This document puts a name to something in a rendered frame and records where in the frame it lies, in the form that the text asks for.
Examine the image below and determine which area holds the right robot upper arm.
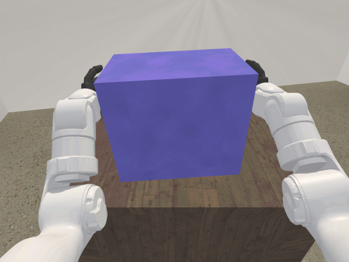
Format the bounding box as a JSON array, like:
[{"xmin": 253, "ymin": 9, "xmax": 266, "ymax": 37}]
[{"xmin": 282, "ymin": 168, "xmax": 349, "ymax": 262}]

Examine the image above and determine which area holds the left robot upper arm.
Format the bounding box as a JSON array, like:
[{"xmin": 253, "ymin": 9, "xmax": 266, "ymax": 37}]
[{"xmin": 0, "ymin": 184, "xmax": 107, "ymax": 262}]

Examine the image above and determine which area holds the pedestal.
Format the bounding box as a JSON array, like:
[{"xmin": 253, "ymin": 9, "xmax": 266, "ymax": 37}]
[{"xmin": 69, "ymin": 111, "xmax": 315, "ymax": 262}]

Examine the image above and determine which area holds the left robot hand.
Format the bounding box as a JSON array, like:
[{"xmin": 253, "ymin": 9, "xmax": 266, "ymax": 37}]
[{"xmin": 81, "ymin": 65, "xmax": 103, "ymax": 92}]

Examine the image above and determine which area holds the carton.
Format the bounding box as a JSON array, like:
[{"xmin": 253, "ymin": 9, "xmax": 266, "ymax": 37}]
[{"xmin": 94, "ymin": 48, "xmax": 258, "ymax": 182}]

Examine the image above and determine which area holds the robot right forearm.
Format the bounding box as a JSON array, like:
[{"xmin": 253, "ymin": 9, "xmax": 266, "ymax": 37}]
[{"xmin": 252, "ymin": 82, "xmax": 349, "ymax": 182}]

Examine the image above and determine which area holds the right robot hand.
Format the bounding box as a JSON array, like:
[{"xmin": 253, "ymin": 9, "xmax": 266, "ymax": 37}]
[{"xmin": 245, "ymin": 59, "xmax": 268, "ymax": 85}]

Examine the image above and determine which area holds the robot left forearm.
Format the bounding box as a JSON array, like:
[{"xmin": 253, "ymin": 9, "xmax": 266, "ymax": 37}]
[{"xmin": 38, "ymin": 88, "xmax": 101, "ymax": 230}]

